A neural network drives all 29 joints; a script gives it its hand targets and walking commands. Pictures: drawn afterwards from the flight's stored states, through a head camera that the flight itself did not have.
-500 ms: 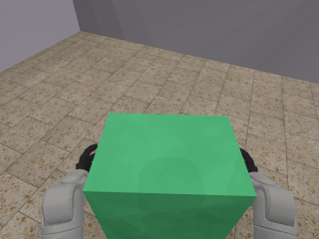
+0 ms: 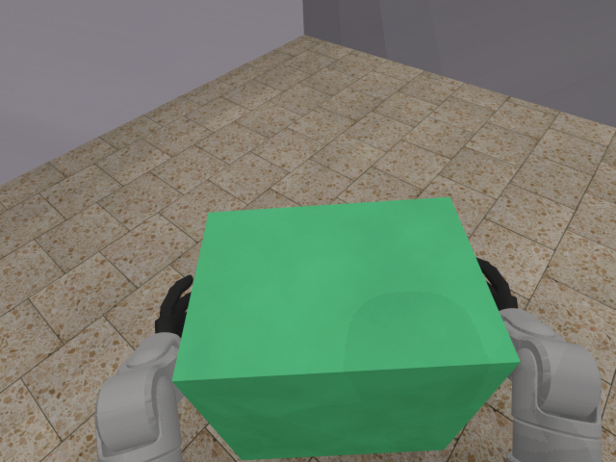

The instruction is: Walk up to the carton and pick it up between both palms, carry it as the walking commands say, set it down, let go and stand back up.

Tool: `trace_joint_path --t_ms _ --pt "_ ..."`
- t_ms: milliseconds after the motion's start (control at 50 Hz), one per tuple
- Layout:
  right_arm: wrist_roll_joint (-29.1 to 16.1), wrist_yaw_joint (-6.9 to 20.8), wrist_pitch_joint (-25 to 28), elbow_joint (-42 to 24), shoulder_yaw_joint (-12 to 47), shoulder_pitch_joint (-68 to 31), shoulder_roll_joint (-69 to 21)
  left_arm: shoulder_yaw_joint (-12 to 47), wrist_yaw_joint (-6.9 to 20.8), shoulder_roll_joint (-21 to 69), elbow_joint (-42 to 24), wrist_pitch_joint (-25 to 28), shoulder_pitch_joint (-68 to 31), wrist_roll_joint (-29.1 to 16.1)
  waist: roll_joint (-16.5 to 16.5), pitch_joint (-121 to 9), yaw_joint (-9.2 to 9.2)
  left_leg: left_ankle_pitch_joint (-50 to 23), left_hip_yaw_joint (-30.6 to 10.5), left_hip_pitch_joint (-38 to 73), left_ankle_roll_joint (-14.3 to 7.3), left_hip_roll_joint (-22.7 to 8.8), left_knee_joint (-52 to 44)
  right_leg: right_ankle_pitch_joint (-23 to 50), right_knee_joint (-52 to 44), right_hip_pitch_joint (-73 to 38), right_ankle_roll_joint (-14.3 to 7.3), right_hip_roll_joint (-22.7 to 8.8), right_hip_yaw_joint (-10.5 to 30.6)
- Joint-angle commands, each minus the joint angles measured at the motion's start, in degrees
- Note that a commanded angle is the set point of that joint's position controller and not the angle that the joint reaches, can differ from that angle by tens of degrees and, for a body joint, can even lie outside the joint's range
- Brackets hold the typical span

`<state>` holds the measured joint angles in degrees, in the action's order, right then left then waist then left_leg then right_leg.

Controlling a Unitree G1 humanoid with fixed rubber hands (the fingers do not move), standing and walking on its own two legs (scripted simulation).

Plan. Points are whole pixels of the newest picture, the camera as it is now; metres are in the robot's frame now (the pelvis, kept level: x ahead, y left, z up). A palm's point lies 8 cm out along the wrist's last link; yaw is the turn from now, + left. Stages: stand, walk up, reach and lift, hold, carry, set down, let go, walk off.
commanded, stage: carry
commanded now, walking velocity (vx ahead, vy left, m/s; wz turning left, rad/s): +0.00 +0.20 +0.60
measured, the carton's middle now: (336, 341) +0.27 -0.02 +0.03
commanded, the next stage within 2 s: none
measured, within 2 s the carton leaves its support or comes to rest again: neither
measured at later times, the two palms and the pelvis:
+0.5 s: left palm out of the picture +0.17 +0.36 +0.08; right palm (318, 356) +0.24 +0.00 +0.05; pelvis -0.04 +0.14 +0.00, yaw +15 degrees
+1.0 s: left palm out of the picture -0.02 +0.57 +0.05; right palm (93, 418) +0.19 +0.26 +0.02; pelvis -0.13 +0.28 -0.01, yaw +31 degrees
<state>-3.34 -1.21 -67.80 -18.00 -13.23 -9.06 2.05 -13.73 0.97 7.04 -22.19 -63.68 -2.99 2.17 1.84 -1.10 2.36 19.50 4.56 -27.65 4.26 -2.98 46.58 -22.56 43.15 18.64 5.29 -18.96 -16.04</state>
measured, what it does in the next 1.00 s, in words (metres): steps to the left, turning left: left foot, then right foot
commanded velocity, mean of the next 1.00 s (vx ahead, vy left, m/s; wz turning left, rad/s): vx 0.00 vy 0.15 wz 0.46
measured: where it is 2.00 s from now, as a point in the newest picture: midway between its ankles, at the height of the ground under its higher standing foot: outside the picture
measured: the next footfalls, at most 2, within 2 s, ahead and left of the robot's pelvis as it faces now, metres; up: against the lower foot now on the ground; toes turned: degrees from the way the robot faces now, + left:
left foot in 0.04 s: +0.09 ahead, +0.16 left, +0.00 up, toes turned +6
right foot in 0.38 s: +0.02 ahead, +0.03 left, +0.00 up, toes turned +2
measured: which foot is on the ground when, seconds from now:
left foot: up 0.00-0.02, down 0.04-0.40, up 0.42-0.68, down 0.70-1.00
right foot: down 0.00-0.04, up 0.06-0.36, down 0.38-0.72, up 0.74-0.90, down 0.92-1.00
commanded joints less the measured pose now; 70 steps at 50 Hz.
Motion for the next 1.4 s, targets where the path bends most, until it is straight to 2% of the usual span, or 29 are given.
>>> trace_joint_path --t_ms 0,80,180,300,320,340,400,420,460,500,600,640,660,700,720,740,780,820,840,880,940,980,1000,1040,1080,1120,1260,1320,1380 --pt "-15.69 13.91 2.19 -4.26 44.72 -20.13 -51.49 47.37 10.44 36.10 -12.14 -0.47 -31.10 -17.09 -21.97 -24.53 -0.27 -61.07 -25.77 29.32 -13.71 -12.75 -18.18 -20.06 23.67 14.72 3.75 11.72 7.77" --pt "-14.41 13.02 3.42 -15.55 44.88 -28.44 -48.86 50.07 11.57 41.42 -9.80 -0.89 -33.12 -21.27 -17.80 -23.92 -0.43 -39.52 -17.50 23.17 -13.05 -8.56 -17.68 -13.10 25.42 17.25 1.46 11.65 10.53" --pt "-13.52 11.79 4.41 -17.44 44.60 -25.38 -49.00 50.76 11.46 42.66 -9.06 -0.16 -30.63 -23.52 -14.90 -29.12 -1.15 -41.51 -19.10 27.28 -14.88 -8.66 -18.31 -9.55 20.03 14.69 -0.29 13.36 11.18" --pt "-13.20 10.82 4.28 -17.72 48.49 -23.05 -49.26 47.05 12.27 39.55 -13.71 1.45 -30.24 -22.37 -4.64 -29.52 -2.26 -31.92 -20.06 9.53 -13.10 -5.57 -16.67 2.01 -12.46 -12.04 -5.21 14.23 14.04" --pt "-13.22 11.03 4.42 -18.62 48.94 -22.41 -47.98 46.09 12.16 37.37 -13.03 1.49 -27.81 -20.25 3.35 -29.09 -3.55 -16.39 -13.68 -2.73 -7.75 0.34 -11.48 7.21 -21.59 -25.65 -9.08 4.39 22.76" --pt "-13.95 10.29 4.37 -23.23 50.71 -25.34 -47.47 45.28 12.32 38.02 -12.09 1.64 -25.77 -20.41 27.52 -29.95 -3.69 11.04 -6.22 -15.02 -5.78 8.50 8.98 24.07 -21.97 -30.04 -13.12 -15.93 37.32" --pt "-16.63 11.72 3.61 -23.71 51.77 -32.26 -47.11 42.20 11.90 34.92 -7.26 1.21 -27.53 -17.15 14.36 -21.77 -2.80 6.28 -13.04 -16.43 -5.02 -1.53 25.80 37.20 -17.32 -20.37 -17.39 -15.12 26.97" --pt "-16.49 11.66 3.96 -23.03 52.16 -32.72 -45.58 41.66 11.27 34.73 -3.83 0.71 -26.11 -16.16 9.80 -20.03 -2.42 3.62 -9.57 -16.80 -3.83 -0.19 20.23 37.66 -14.81 -21.71 -13.99 -8.65 23.08" --pt "-16.80 12.30 2.71 -18.54 50.27 -28.94 -45.60 41.80 10.28 33.83 -7.90 0.39 -28.40 -15.70 6.90 -17.64 -2.63 2.31 -5.08 -12.11 -2.08 0.95 17.85 38.07 -17.06 -16.64 -12.03 -7.88 18.86" --pt "-17.69 13.17 2.72 -18.31 49.43 -30.64 -47.09 44.12 10.24 36.21 -10.52 0.38 -31.19 -16.69 9.10 -16.25 -2.37 1.59 -3.82 -11.23 -2.02 -0.93 14.52 32.28 -18.35 -14.13 -11.37 -10.76 16.74" --pt "-17.24 14.76 0.30 -8.28 46.08 -23.86 -48.79 44.88 9.02 35.71 -10.46 -1.70 -25.48 -15.20 10.44 -16.61 -2.16 -3.59 4.72 9.96 -1.05 4.82 -9.70 23.76 -5.63 -4.02 -3.00 -2.44 3.71" --pt "-16.05 15.77 0.24 -2.02 44.03 -20.12 -47.18 46.38 9.10 33.39 -11.64 -2.27 -30.37 -14.61 -7.56 -18.15 -0.91 -23.71 -8.32 14.85 -3.36 -2.53 -20.51 4.41 4.66 -0.57 1.39 3.95 -0.03" --pt "-15.74 15.20 0.77 -2.21 43.72 -21.86 -46.35 46.59 9.77 33.37 -9.45 -2.72 -27.47 -14.85 -25.15 -19.77 -1.44 -49.01 -20.41 17.90 -8.68 -10.01 -21.09 -15.08 12.38 6.40 5.24 11.03 0.40" --pt "-14.82 14.68 0.83 -5.35 44.46 -24.42 -47.64 47.01 10.62 34.97 -9.72 -2.13 -29.91 -17.33 -21.03 -14.71 -0.65 -52.04 -23.60 16.27 -13.11 -11.04 -19.92 -22.09 18.57 13.03 4.38 12.33 7.43" --pt "-13.81 14.15 1.59 -7.69 42.29 -26.72 -47.33 49.59 10.99 38.53 -9.03 -2.60 -31.49 -19.09 -27.65 -18.02 -0.58 -47.19 -20.88 16.95 -13.04 -8.80 -18.68 -18.86 17.28 13.50 3.52 12.33 10.34" --pt "-13.52 13.20 2.07 -11.21 44.00 -29.15 -47.82 50.00 11.45 40.29 -9.46 -2.18 -33.52 -20.95 -17.84 -18.97 -0.39 -48.95 -18.35 16.64 -12.37 -5.39 -15.39 -13.41 11.74 11.44 3.13 14.27 7.88" --pt "-12.78 12.73 2.77 -12.60 43.72 -27.49 -48.04 50.78 12.39 41.04 -10.21 -1.91 -36.21 -23.09 -21.59 -20.21 -0.89 -37.31 -18.62 12.32 -12.16 -5.95 -16.29 -10.22 11.93 7.37 0.77 14.88 9.42" --pt "-13.61 11.45 2.98 -16.00 44.91 -29.76 -50.20 49.76 12.84 42.82 -10.42 -1.18 -34.94 -24.66 -14.58 -26.04 -1.95 -27.29 -14.29 12.82 -9.53 -5.90 -12.59 0.58 -3.50 0.77 -1.09 13.85 9.20" --pt "-12.86 11.06 2.86 -17.35 46.16 -29.10 -48.73 48.56 12.97 40.78 -10.51 -1.16 -32.46 -23.72 -1.69 -22.87 -3.13 -25.18 -11.15 6.97 -6.47 -2.61 -3.16 8.47 -15.88 -5.43 -2.89 6.61 18.75" --pt "-13.33 9.87 2.69 -19.80 46.21 -31.28 -48.90 47.78 12.46 42.09 -8.35 -1.35 -30.34 -24.35 22.63 -24.96 -2.90 11.53 -5.73 -7.14 -3.27 6.84 9.58 40.54 -17.91 -16.29 -12.24 -8.36 33.83" --pt "-14.00 10.36 2.98 -18.82 47.21 -29.77 -50.99 46.97 12.19 40.37 -12.80 -0.42 -30.59 -23.45 19.22 -22.33 -2.03 7.73 -5.08 -6.09 -4.72 1.29 8.67 40.78 -14.40 -13.65 -13.50 -6.49 26.40" --pt "-15.67 10.83 3.51 -17.09 48.33 -29.08 -51.68 46.68 11.53 38.29 -15.47 0.53 -32.85 -22.67 20.84 -27.50 -1.75 -1.88 -1.13 6.93 -5.14 1.96 -6.81 38.53 -8.01 -10.57 -8.26 -0.28 15.85" --pt "-16.03 11.12 3.46 -17.86 48.15 -28.85 -51.36 48.12 10.99 39.56 -16.16 0.28 -34.55 -22.70 16.94 -26.96 -1.17 -11.11 -5.10 12.66 -6.42 0.65 -15.06 30.52 -3.00 -7.27 -3.99 3.31 12.37" --pt "-16.05 11.67 3.76 -16.52 45.82 -26.24 -47.37 50.68 10.80 39.38 -14.54 -0.08 -33.66 -22.51 -13.45 -25.81 -1.31 -47.01 -32.43 28.03 -10.80 -14.99 -23.92 -13.11 14.89 12.00 1.50 14.57 7.75" --pt "-15.83 11.98 4.36 -14.39 44.79 -23.82 -48.73 52.47 10.66 39.67 -14.97 0.30 -32.65 -22.90 -15.94 -27.58 -1.82 -69.48 -24.70 34.75 -12.98 -15.38 -17.49 -14.61 16.20 15.36 -1.39 11.96 14.63" --pt "-14.17 11.59 4.42 -15.88 44.21 -24.39 -47.00 52.63 10.84 39.30 -12.19 -0.11 -31.16 -22.76 -11.26 -25.75 -1.48 -60.57 -23.58 30.37 -8.72 -14.44 -19.39 -12.53 19.73 16.23 -0.92 13.80 13.23" --pt "-13.85 13.50 2.99 -11.81 43.86 -24.79 -48.83 50.83 10.74 42.91 -9.55 -0.53 -30.46 -22.26 -4.95 -24.64 -2.17 -30.60 -21.07 27.33 -6.45 -13.66 -25.90 -5.34 18.46 14.18 -3.75 15.40 14.45" --pt "-13.96 14.20 3.08 -10.02 43.16 -25.78 -50.47 51.78 10.33 42.66 -12.24 -1.04 -36.13 -22.71 -9.71 -23.99 -2.28 -18.04 -23.26 26.38 -4.89 -13.72 -30.50 -3.41 14.66 12.81 -4.14 15.67 15.89" --pt "-15.51 15.06 2.69 -10.98 44.62 -26.88 -49.15 50.51 9.68 40.88 -9.17 -1.41 -30.75 -20.18 -13.79 -22.85 -2.91 -18.00 -15.70 24.56 5.03 -9.05 -36.80 -5.68 7.62 6.81 -4.46 19.08 8.92"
